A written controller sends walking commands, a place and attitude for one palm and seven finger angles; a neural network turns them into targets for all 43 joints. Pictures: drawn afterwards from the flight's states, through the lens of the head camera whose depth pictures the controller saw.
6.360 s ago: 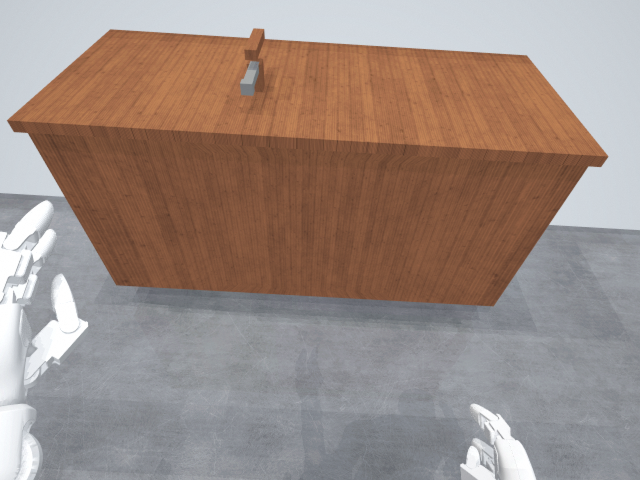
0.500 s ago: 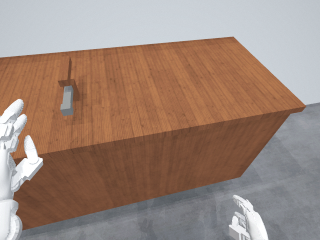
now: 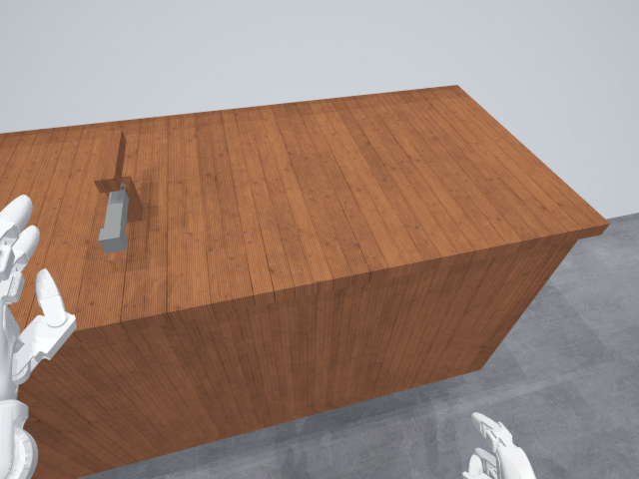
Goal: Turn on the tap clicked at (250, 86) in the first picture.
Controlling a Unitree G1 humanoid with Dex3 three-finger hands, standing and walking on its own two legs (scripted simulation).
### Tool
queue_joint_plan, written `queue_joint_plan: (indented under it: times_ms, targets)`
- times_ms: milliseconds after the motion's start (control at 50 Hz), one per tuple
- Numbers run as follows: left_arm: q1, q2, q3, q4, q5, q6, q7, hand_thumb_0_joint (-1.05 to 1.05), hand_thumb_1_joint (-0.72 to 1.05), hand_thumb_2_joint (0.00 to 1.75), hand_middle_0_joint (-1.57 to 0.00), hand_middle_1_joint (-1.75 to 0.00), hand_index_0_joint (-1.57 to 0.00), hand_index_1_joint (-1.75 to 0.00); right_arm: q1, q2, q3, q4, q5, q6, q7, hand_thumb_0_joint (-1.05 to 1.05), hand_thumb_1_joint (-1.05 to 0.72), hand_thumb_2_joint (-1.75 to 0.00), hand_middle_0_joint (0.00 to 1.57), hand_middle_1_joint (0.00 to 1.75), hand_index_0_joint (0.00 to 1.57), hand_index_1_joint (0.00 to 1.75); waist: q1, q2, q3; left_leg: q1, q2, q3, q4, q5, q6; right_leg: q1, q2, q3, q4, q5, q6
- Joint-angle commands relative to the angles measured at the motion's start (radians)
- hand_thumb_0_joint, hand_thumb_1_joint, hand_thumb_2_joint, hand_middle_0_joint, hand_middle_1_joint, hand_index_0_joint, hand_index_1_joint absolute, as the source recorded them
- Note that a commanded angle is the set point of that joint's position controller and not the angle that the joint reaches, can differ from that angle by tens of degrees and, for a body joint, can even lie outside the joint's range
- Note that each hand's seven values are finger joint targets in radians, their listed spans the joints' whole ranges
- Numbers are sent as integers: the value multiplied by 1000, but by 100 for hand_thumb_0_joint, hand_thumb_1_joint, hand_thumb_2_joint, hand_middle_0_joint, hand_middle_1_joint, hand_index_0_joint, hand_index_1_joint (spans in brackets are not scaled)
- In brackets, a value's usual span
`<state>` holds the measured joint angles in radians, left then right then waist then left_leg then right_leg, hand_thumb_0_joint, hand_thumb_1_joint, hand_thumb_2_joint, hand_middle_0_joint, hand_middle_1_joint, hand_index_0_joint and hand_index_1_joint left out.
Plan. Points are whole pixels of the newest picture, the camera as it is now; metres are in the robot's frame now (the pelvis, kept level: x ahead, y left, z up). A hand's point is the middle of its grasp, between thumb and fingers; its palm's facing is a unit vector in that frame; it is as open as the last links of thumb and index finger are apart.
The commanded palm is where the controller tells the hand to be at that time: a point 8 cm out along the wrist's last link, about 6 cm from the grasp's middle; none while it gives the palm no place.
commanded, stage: shuffle to correct the standing spot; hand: left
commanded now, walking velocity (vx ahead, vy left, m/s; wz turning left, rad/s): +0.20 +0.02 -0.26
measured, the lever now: (113, 239) +0.41 +0.34 +0.06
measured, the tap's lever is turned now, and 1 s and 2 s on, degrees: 0 0 0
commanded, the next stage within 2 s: come to a stop and stand still in 0.20 s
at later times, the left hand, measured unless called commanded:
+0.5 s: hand (164, 209) +0.36 +0.21 +0.18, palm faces +0.31 -0.82 -0.48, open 7.4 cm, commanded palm +0.29 +0.26 +0.18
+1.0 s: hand (111, 196) +0.37 +0.28 +0.18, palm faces +0.43 -0.85 -0.31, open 7.4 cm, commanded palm +0.31 +0.30 +0.18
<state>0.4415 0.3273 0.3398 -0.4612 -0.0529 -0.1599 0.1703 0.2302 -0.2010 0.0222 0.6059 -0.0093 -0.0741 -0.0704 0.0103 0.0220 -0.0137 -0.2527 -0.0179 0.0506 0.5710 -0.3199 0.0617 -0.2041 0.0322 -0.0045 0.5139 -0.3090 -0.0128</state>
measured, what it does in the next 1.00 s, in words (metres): walks ahead: right foot, then left foot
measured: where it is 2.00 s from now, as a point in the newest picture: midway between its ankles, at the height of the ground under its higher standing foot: outside the picture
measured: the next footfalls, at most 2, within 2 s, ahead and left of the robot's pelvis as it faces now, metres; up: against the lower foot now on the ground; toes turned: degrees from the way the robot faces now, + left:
right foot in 0.44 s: +0.25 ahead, -0.08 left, +0.00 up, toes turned -4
left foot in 0.80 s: +0.25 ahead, +0.15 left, +0.00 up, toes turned -1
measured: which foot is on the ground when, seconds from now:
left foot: down 0.00-0.46, up 0.48-0.78, down 0.80-1.00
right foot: down 0.00-0.18, up 0.20-0.42, down 0.44-1.00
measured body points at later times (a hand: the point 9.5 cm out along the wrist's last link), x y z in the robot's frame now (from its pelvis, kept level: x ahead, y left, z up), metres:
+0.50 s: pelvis +0.12 -0.01 -0.02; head +0.17 -0.02 +0.43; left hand +0.33 +0.25 +0.20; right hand +0.27 -0.25 -0.12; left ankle +0.02 +0.08 -0.68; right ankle +0.21 -0.08 -0.73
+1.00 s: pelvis +0.14 +0.03 +0.00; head +0.16 +0.05 +0.45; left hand +0.34 +0.32 +0.20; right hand +0.33 -0.18 -0.06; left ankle +0.21 +0.15 -0.73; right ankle +0.21 -0.08 -0.73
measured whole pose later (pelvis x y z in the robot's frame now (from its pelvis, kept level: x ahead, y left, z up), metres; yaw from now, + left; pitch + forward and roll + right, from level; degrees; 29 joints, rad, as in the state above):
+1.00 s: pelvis +0.14 +0.03 +0.00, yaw -2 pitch -3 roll -1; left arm 0.39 0.35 0.37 -0.53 -0.06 -0.11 0.16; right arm 0.18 -0.15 0.05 0.57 0.01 -0.10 -0.06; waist 0.03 -0.04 0.08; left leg -0.27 0.03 -0.01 0.51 -0.19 -0.02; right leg -0.27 0.02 -0.05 0.46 -0.14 -0.01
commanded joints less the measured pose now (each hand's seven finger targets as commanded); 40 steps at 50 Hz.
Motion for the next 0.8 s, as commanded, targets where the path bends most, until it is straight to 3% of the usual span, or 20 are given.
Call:
queue_joint_plan:
  times_ms: [0, 60, 120, 140, 160, 180, 200, 260, 320, 360, 380, 400, 420, 440, 480, 540, 580, 660, 720, 780]
  targets:
    - [-139, 182, 94, -216, 0, -77, 10, 0, 90, 90, -20, -30, -20, -30, -131, -117, -49, -159, 8, -54, -3, 0, -90, -90, 20, 30, 20, 30, -5, -74, -44, -112, 68, -64, 85, -3, -11, 58, -163, 281, -92, 73, -140]
    - [-153, 200, 102, -247, -2, -88, 15, 0, 90, 90, -20, -30, -20, -30, -135, -114, -51, -163, 18, -53, 11, 0, -90, -90, 20, 30, 20, 30, 0, -124, -51, -194, 42, -7, 210, 29, -39, 182, -259, 385, -86, 324, -205]
    - [-130, 228, 140, -273, -7, -96, 15, 0, 90, 90, -20, -30, -20, -30, -131, -122, -53, -158, 19, -38, 19, 0, -90, -90, 20, 30, 20, 30, -20, -9, -61, 8, 67, -41, 36, 148, -18, 61, -196, 244, 88, 406, -137]
    - [-94, 219, 145, -281, -14, -95, 9, 0, 90, 90, -20, -30, -20, -30, -125, -126, -54, -165, 21, -32, 16, 0, -90, -90, 20, 30, 20, 30, -38, 102, -81, 179, 107, -137, -66, 321, 26, -72, -93, 120, 247, 392, -70]
    - [-85, 221, 147, -309, -17, -98, 5, 0, 90, 90, -20, -30, -20, -30, -121, -128, -55, -179, 23, -31, 15, 0, -90, -90, 20, 30, 20, 30, -46, 257, -89, 396, 218, -318, -125, 580, 80, -324, 4, 0, 442, 164, -1]
    - [-106, 218, 138, -321, -12, -104, 4, 0, 90, 90, -20, -30, -20, -30, -111, -108, -57, -185, 14, -36, 21, 0, -90, -90, 20, 30, 20, 30, -54, 311, -72, 515, 311, -455, -172, 731, 128, -530, 33, -11, 625, -213, 5]
    - [-94, 222, 147, -314, -7, -105, 7, 0, 90, 90, -20, -30, -20, -30, -94, -103, -59, -184, 5, -44, 26, 0, -90, -90, 20, 30, 20, 30, -60, 208, -49, 568, 325, -456, -170, 742, 132, -632, 30, -2, 729, -238, -12]
    - [-54, 218, 153, -326, -16, -86, 1, 0, 90, 90, -20, -30, -20, -30, -120, -123, -71, -184, 8, -46, 33, 0, -90, -90, 20, 30, 20, 30, -44, 91, 11, 420, 289, -304, -206, 590, 128, -639, -30, -42, 665, -166, -11]
    - [20, 231, 184, -319, -18, -73, -4, 0, 90, 90, -20, -30, -20, -30, -138, -114, -56, -196, 12, -56, 24, 0, -90, -90, 20, 30, 20, 30, -22, 139, 33, 170, 166, -51, -195, 645, 22, -262, -27, -165, 243, 78, -8]
    - [92, 222, 192, -280, -28, -61, -12, 0, 90, 90, -20, -30, -20, -30, -119, -109, -48, -205, 9, -50, 15, 0, -90, -90, 20, 30, 20, 30, -6, 129, -50, 112, 132, 9, 0, 776, -46, 40, 36, -209, 8, 263, -22]
    - [90, 216, 189, -293, -31, -56, -17, 0, 90, 90, -20, -30, -20, -30, -122, -112, -52, -212, 13, -48, 17, 0, -90, -90, 20, 30, 20, 30, 8, 98, -99, 76, 112, 24, 133, 743, -75, 184, 27, -195, -91, 381, -37]
    - [91, 243, 208, -296, -31, -51, -17, 0, 90, 90, -20, -30, -20, -30, -141, -111, -56, -219, 22, -45, 20, 0, -90, -90, 20, 30, 20, 30, 26, 21, -174, -55, 82, 34, 329, 598, -87, 391, -59, -99, -85, 570, -76]
    - [114, 245, 207, -287, -34, -56, -18, 0, 90, 90, -20, -30, -20, -30, -159, -96, -52, -236, 28, -48, 23, 0, -90, -90, 20, 30, 20, 30, 27, -78, -249, -228, -10, 27, 621, 197, -112, 518, -258, 165, 3, 996, -189]
    - [60, 274, 258, -319, -43, -85, -11, 0, 90, 90, -20, -30, -20, -30, -157, -108, -50, -228, 18, -58, 33, 0, -90, -90, 20, 30, 20, 30, 20, -127, -259, -297, -9, -68, 765, -214, -82, 454, -402, 338, -28, 1122, -248]
    - [66, 266, 263, -295, -42, -91, -3, 0, 90, 90, -20, -30, -20, -30, -83, -115, -62, -185, 33, -59, 38, 0, -90, -90, 20, 30, 20, 30, 11, -143, -197, -253, 57, -156, 781, -189, -90, 267, -405, 325, -85, 835, -202]
    - [7, 263, 240, -358, -25, -107, 12, 0, 90, 90, -20, -30, -20, -30, -173, -93, -31, -174, 33, -39, 31, 0, -90, -90, 20, 30, 20, 30, 4, -53, -146, -158, 109, -131, 563, -157, -102, 93, -355, 225, -122, 633, -173]
    - [-21, 233, 193, -371, -23, -97, 20, 0, 90, 90, -20, -30, -20, -30, -181, -85, -21, -168, 25, -41, 15, 0, -90, -90, 20, 30, 20, 30, 1, -62, -118, -52, 82, -72, 376, -108, -92, -2, -301, 145, -167, 470, -132]
    - [-25, 205, 148, -331, -24, -62, 27, 0, 90, 90, -20, -30, -20, -30, -170, -87, -30, -145, 16, -56, -1, 0, -90, -90, 20, 30, 20, 30, 8, -163, -58, 11, 46, -16, 197, -12, -71, -64, -290, 140, -237, 162, -106]
    - [-28, 214, 149, -317, -26, -43, 25, 0, 90, 90, -20, -30, -20, -30, -166, -97, -38, -139, 19, -50, -9, 0, -90, -90, 20, 30, 20, 30, -7, -89, -46, 127, 50, -37, -37, 95, -62, -117, -242, 91, -189, 38, -62]
    - [-54, 188, 133, -319, -19, -38, 19, 0, 90, 90, -20, -30, -20, -30, -186, -122, -39, -188, 24, -40, -19, 0, -90, -90, 20, 30, 20, 30, 14, 115, -7, -61, 236, -244, -280, 100, 0, -18, -65, -5, -10, -11, 21]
